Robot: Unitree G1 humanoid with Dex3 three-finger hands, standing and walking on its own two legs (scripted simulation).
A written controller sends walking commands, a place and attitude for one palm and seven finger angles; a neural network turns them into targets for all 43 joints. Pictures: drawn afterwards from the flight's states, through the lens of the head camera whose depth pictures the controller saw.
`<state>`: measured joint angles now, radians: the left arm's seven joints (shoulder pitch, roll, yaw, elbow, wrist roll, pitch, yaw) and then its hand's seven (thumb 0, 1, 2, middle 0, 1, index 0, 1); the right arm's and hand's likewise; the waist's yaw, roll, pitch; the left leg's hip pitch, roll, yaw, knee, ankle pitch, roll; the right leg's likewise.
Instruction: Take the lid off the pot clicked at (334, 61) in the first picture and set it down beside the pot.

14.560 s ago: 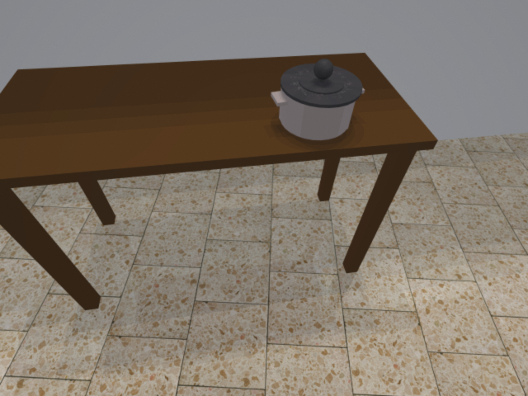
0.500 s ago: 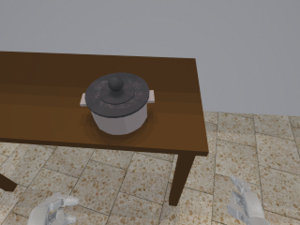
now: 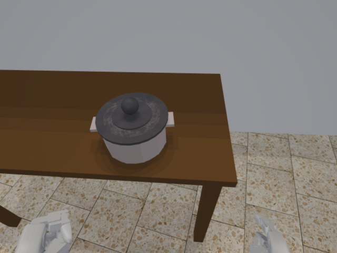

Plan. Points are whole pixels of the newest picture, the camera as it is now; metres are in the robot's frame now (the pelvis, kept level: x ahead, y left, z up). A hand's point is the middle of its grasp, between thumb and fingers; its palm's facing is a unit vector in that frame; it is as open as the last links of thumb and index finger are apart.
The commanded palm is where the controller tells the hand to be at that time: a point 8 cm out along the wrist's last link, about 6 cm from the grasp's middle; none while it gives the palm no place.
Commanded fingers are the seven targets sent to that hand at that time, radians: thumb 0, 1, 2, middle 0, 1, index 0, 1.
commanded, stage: raise the hand higher, near the body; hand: left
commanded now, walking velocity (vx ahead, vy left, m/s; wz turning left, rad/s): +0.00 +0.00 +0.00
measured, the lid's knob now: (130, 105) +0.45 +0.16 +0.11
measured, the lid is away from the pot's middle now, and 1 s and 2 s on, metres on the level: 0.00 0.00 0.00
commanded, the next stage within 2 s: reach forward and open the fingers in 0.54 s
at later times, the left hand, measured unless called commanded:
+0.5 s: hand (45, 219) +0.15 +0.25 +0.09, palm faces +0.28 -0.88 -0.39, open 3.1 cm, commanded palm +0.11 +0.29 +0.13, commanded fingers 0.00 0.90 0.90 -1.30 -1.50 -1.30 -1.50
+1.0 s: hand (21, 209) +0.16 +0.30 +0.10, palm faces -0.10 -0.11 -0.99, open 3.1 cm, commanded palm +0.15 +0.29 +0.18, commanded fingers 0.00 0.30 1.23 -1.09 -0.83 -1.09 -0.83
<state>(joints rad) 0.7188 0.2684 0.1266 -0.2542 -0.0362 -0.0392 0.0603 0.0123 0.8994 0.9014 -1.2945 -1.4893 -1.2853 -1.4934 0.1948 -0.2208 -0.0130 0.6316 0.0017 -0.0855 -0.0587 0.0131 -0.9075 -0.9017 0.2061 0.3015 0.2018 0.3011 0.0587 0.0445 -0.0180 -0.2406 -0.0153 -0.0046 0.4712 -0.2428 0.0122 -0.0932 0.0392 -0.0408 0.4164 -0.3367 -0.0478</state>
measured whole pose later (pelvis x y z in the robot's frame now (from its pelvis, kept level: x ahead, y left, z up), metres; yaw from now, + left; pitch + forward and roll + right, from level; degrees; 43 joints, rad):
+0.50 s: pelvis -0.01 +0.02 +0.00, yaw +0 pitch -1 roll -1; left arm 0.66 0.30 0.18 -0.43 -0.04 -0.07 0.07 0.01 0.90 0.90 -1.30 -1.49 -1.29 -1.50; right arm 0.17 -0.20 0.02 0.60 0.00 -0.11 -0.03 0.01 -0.91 -0.90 0.21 0.30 0.20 0.30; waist 0.07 0.04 -0.01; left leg -0.23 -0.03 0.01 0.48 -0.24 0.04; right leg -0.07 0.02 -0.03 0.40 -0.32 -0.02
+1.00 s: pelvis -0.04 +0.02 -0.01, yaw +0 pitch +2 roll -1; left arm 0.39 0.66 0.10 -0.37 0.69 0.15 -0.09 0.00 0.59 1.05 -1.19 -1.15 -1.19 -1.15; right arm 0.13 -0.29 0.01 0.56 0.04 0.12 0.01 0.01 -0.91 -0.90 0.20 0.30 0.20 0.30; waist 0.08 0.14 -0.05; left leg -0.37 -0.02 -0.01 0.58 -0.23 0.04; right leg -0.22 0.03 -0.05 0.52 -0.33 -0.02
